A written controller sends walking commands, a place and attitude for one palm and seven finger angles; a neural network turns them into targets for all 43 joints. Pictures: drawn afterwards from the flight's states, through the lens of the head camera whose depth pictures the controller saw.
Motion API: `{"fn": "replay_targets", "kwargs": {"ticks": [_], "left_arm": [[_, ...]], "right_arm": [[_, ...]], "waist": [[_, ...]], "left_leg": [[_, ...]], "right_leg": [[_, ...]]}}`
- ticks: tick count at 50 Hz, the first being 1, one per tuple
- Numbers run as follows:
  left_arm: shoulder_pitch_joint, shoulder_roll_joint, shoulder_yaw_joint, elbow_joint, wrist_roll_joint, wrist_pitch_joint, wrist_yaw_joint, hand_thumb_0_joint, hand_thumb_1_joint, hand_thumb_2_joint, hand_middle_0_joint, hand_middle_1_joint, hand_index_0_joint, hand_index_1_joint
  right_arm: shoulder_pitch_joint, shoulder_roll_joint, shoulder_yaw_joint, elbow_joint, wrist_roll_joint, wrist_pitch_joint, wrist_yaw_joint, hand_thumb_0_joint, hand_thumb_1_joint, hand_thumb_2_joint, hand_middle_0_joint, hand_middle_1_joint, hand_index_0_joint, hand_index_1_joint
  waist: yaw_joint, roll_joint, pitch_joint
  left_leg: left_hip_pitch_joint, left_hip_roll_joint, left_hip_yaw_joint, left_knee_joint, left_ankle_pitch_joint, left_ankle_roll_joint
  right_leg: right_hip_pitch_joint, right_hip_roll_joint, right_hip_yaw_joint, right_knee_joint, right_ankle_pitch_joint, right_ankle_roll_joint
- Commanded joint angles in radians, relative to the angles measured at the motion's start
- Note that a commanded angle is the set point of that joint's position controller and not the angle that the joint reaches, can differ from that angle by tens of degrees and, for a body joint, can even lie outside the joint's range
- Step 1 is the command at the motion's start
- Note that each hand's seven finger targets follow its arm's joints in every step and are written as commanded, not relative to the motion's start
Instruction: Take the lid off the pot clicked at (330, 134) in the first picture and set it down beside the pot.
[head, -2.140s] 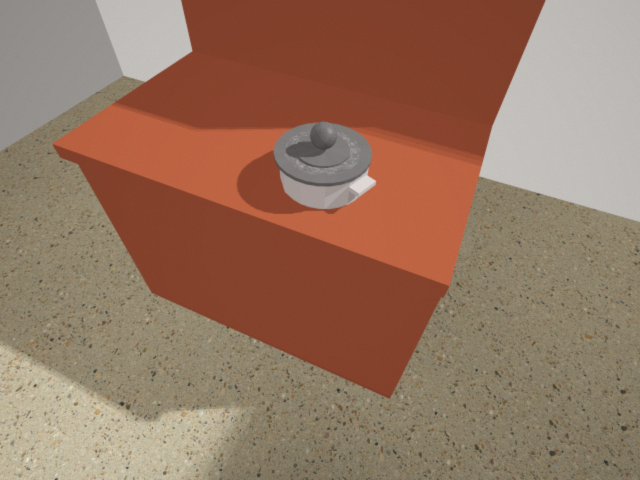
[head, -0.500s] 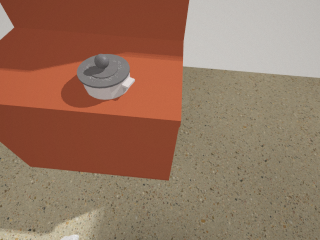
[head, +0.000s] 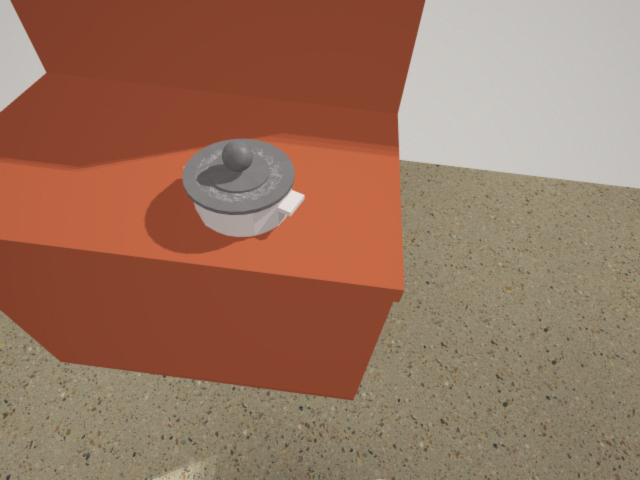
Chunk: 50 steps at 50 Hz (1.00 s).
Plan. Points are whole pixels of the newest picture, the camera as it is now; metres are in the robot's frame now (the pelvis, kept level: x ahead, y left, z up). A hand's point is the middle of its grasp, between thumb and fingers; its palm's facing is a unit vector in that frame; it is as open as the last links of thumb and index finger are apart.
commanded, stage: take the last steps up to it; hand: left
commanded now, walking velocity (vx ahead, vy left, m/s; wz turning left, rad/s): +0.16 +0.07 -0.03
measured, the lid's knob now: (237, 156) +0.60 +0.18 +0.04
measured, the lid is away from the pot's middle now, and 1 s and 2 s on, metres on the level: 0.00 0.00 0.00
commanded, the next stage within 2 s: come to a stop and stand still in 0.04 s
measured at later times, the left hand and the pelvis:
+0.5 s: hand out of the picture +0.09 +0.21 -0.18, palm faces +0.04 -0.98 -0.18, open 7.4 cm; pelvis +0.08 +0.04 +0.01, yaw -2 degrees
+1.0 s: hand out of the picture +0.07 +0.17 -0.16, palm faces +0.04 -0.98 -0.19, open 7.4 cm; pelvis +0.07 +0.00 +0.01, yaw -1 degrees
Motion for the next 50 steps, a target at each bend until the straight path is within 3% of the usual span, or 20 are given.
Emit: {"fn": "replay_targets", "kwargs": {"ticks": [1, 4, 6, 7, 8, 9, 13, 15, 18, 20, 23, 26, 29, 32, 34, 35, 36, 38, 42, 50], "left_arm": [[0.076, 0.000, -0.010, -0.066, -0.006, -0.019, -0.003, 0.000, 0.900, 0.900, -0.200, -0.300, -0.200, -0.300], [0.112, -0.026, -0.019, -0.065, -0.001, -0.025, 0.004, 0.000, 0.900, 0.900, -0.200, -0.300, -0.200, -0.300], [0.208, -0.025, -0.019, -0.027, 0.004, -0.034, 0.012, 0.000, 0.900, 0.900, -0.200, -0.300, -0.200, -0.300], [0.229, 0.015, -0.015, -0.019, 0.013, -0.043, 0.022, 0.000, 0.900, 0.900, -0.200, -0.300, -0.200, -0.300], [0.217, 0.101, -0.003, -0.033, 0.010, -0.051, 0.032, 0.000, 0.900, 0.900, -0.200, -0.300, -0.200, -0.300], [0.179, 0.108, -0.006, -0.048, -0.003, -0.045, 0.031, 0.000, 0.900, 0.900, -0.200, -0.300, -0.200, -0.300], [0.054, 0.059, -0.020, -0.036, -0.005, -0.070, 0.041, 0.000, 0.900, 0.900, -0.200, -0.300, -0.200, -0.300], [0.064, 0.077, -0.019, -0.021, -0.005, -0.061, 0.044, 0.000, 0.900, 0.900, -0.200, -0.300, -0.200, -0.300], [0.052, 0.084, -0.016, -0.013, -0.014, -0.042, 0.043, 0.000, 0.900, 0.900, -0.200, -0.300, -0.200, -0.300], [0.077, 0.040, -0.019, -0.028, -0.012, -0.022, 0.050, 0.000, 0.900, 0.900, -0.200, -0.300, -0.200, -0.300], [0.082, 0.041, -0.019, -0.024, -0.013, 0.002, 0.050, 0.000, 0.900, 0.900, -0.200, -0.300, -0.200, -0.300], [0.065, 0.032, -0.010, -0.034, -0.009, 0.016, 0.045, 0.000, 0.900, 0.900, -0.200, -0.300, -0.200, -0.300], [0.053, 0.018, -0.010, -0.052, -0.008, 0.020, 0.033, 0.000, 0.900, 0.900, -0.200, -0.300, -0.200, -0.300], [0.078, 0.015, -0.012, -0.041, -0.010, 0.017, 0.025, 0.000, 0.900, 0.900, -0.200, -0.300, -0.200, -0.300], [0.124, 0.024, -0.019, -0.009, -0.004, 0.002, 0.026, 0.000, 0.900, 0.900, -0.200, -0.300, -0.200, -0.300], [0.098, 0.063, -0.025, -0.010, -0.001, -0.009, 0.030, 0.000, 0.900, 0.900, -0.200, -0.300, -0.200, -0.300], [0.058, 0.110, -0.028, -0.016, -0.005, -0.017, 0.029, 0.000, 0.900, 0.900, -0.200, -0.300, -0.200, -0.300], [0.018, 0.123, -0.027, -0.018, -0.009, -0.035, 0.030, 0.000, 0.900, 0.900, -0.200, -0.300, -0.200, -0.300], [0.019, 0.073, -0.041, 0.015, -0.019, -0.052, 0.027, 0.000, 0.900, 0.900, -0.200, -0.300, -0.200, -0.300], [0.074, 0.065, -0.027, 0.041, -0.020, -0.034, 0.047, 0.000, 0.900, 0.900, -0.200, -0.300, -0.200, -0.300]], "right_arm": [[-0.010, -0.152, -0.017, -0.038, 0.007, -0.023, -0.010, 0.000, -0.900, -0.900, 0.200, 0.300, 0.200, 0.300], [-0.015, -0.154, -0.023, -0.027, 0.007, -0.012, -0.007, 0.000, -0.900, -0.900, 0.200, 0.300, 0.200, 0.300], [-0.026, -0.139, -0.024, -0.011, 0.011, 0.001, -0.002, 0.000, -0.900, -0.900, 0.200, 0.300, 0.200, 0.300], [-0.030, -0.098, -0.018, -0.014, 0.020, 0.003, 0.002, 0.000, -0.900, -0.900, 0.200, 0.300, 0.200, 0.300], [-0.028, -0.042, -0.006, -0.039, 0.031, 0.007, 0.004, 0.000, -0.900, -0.900, 0.200, 0.300, 0.200, 0.300], [-0.050, -0.087, -0.012, -0.045, 0.015, 0.015, 0.001, 0.000, -0.900, -0.900, 0.200, 0.300, 0.200, 0.300], [-0.019, -0.045, -0.001, 0.038, 0.031, 0.021, -0.008, 0.000, -0.900, -0.900, 0.200, 0.300, 0.200, 0.300], [-0.027, -0.033, 0.002, 0.043, 0.037, 0.024, -0.013, 0.000, -0.900, -0.900, 0.200, 0.300, 0.200, 0.300], [0.003, -0.058, -0.007, 0.059, 0.034, 0.021, -0.019, 0.000, -0.900, -0.900, 0.200, 0.300, 0.200, 0.300], [-0.013, -0.132, -0.020, 0.038, 0.024, 0.020, -0.023, 0.000, -0.900, -0.900, 0.200, 0.300, 0.200, 0.300], [-0.025, -0.151, -0.021, 0.032, 0.026, 0.019, -0.037, 0.000, -0.900, -0.900, 0.200, 0.300, 0.200, 0.300], [-0.033, -0.166, -0.034, 0.013, 0.015, 0.025, -0.048, 0.000, -0.900, -0.900, 0.200, 0.300, 0.200, 0.300], [-0.056, -0.194, -0.046, -0.009, 0.009, 0.032, -0.044, 0.000, -0.900, -0.900, 0.200, 0.300, 0.200, 0.300], [-0.077, -0.191, -0.045, -0.005, 0.006, 0.039, -0.034, 0.000, -0.900, -0.900, 0.200, 0.300, 0.200, 0.300], [-0.084, -0.161, -0.038, 0.000, 0.015, 0.043, -0.024, 0.000, -0.900, -0.900, 0.200, 0.300, 0.200, 0.300], [-0.080, -0.109, -0.027, -0.002, 0.026, 0.048, -0.019, 0.000, -0.900, -0.900, 0.200, 0.300, 0.200, 0.300], [-0.085, -0.075, -0.012, -0.009, 0.025, 0.051, -0.011, 0.000, -0.900, -0.900, 0.200, 0.300, 0.200, 0.300], [-0.096, -0.081, -0.005, 0.004, 0.012, 0.050, -0.004, 0.000, -0.900, -0.900, 0.200, 0.300, 0.200, 0.300], [-0.008, -0.081, 0.014, 0.078, 0.020, 0.020, -0.008, 0.000, -0.900, -0.900, 0.200, 0.300, 0.200, 0.300], [0.000, -0.100, 0.012, 0.096, 0.029, 0.028, -0.030, 0.000, -0.900, -0.900, 0.200, 0.300, 0.200, 0.300]], "waist": [[0.031, 0.203, -0.044], [0.042, 0.135, -0.035], [0.079, 0.042, -0.025], [0.088, -0.104, 0.024], [0.068, -0.313, 0.071], [0.046, -0.174, 0.081], [-0.008, -0.073, -0.036], [-0.002, -0.048, -0.075], [-0.011, -0.021, -0.097], [0.008, 0.140, -0.077], [0.009, 0.298, -0.069], [-0.001, 0.252, -0.090], [-0.003, 0.207, -0.114], [0.007, 0.232, -0.113], [0.027, 0.135, -0.081], [0.006, 0.003, -0.036], [-0.008, -0.100, 0.005], [-0.002, -0.163, 0.058], [-0.019, -0.002, 0.009], [0.011, 0.072, -0.037]], "left_leg": [[0.004, 0.235, -0.228, -0.379, -0.084, 0.144], [-0.036, 0.241, -0.216, -0.350, -0.152, 0.152], [-0.108, 0.182, -0.167, -0.234, -0.285, 0.104], [-0.191, 0.090, -0.085, -0.062, -0.288, 0.046], [-0.306, -0.003, -0.012, 0.110, -0.295, -0.020], [-0.212, 0.036, -0.072, 0.191, -0.302, -0.036], [-0.075, 0.039, -0.078, 0.184, -0.212, -0.064], [-0.019, 0.023, -0.053, 0.065, -0.149, -0.074], [0.178, 0.047, -0.058, -0.154, 0.232, -0.069], [0.212, 0.197, -0.166, -0.120, 0.655, 0.001], [0.181, 0.286, -0.273, -0.203, 0.805, 0.102], [0.220, 0.308, -0.291, -0.190, 0.778, 0.155], [0.212, 0.299, -0.283, -0.198, 0.593, 0.148], [0.143, 0.262, -0.271, -0.232, 0.248, 0.100], [0.019, 0.178, -0.219, -0.192, -0.059, 0.028], [-0.026, 0.091, -0.157, -0.126, -0.182, -0.027], [0.016, 0.032, -0.093, -0.079, -0.192, -0.062], [0.036, 0.035, -0.101, -0.015, -0.100, -0.059], [0.145, 0.058, -0.126, -0.140, 0.124, -0.049], [0.166, 0.101, -0.144, -0.132, 0.327, -0.048]], "right_leg": [[0.005, -0.027, -0.022, -0.144, 0.038, 0.006], [0.144, 0.000, -0.041, -0.365, 0.075, 0.009], [0.310, 0.024, -0.063, -0.578, 0.167, 0.016], [0.346, -0.058, 0.074, -0.751, 0.079, -0.001], [0.317, -0.300, 0.439, -0.944, -0.015, -0.091], [0.178, -0.374, 0.475, -0.999, -0.035, -0.168], [0.266, -0.215, 0.172, -0.771, 0.848, -0.164], [0.314, -0.184, 0.109, -0.699, 0.997, -0.145], [0.235, -0.108, 0.045, -0.600, 0.810, -0.048], [0.149, -0.020, 0.012, -0.576, 0.446, 0.017], [0.144, 0.040, -0.002, -0.424, 0.010, 0.039], [0.053, 0.050, 0.050, -0.248, -0.083, 0.036], [0.055, 0.054, 0.055, -0.271, -0.058, 0.040], [0.164, 0.052, 0.034, -0.463, 0.026, 0.030], [0.314, 0.047, 0.039, -0.727, 0.179, 0.029], [0.276, -0.056, 0.194, -0.846, 0.073, -0.005], [0.150, -0.153, 0.286, -0.933, -0.075, -0.049], [0.086, -0.164, 0.337, -0.981, -0.013, -0.080], [0.177, -0.079, 0.160, -0.815, 0.358, -0.042], [0.250, -0.058, 0.116, -0.707, 0.622, -0.021]]}}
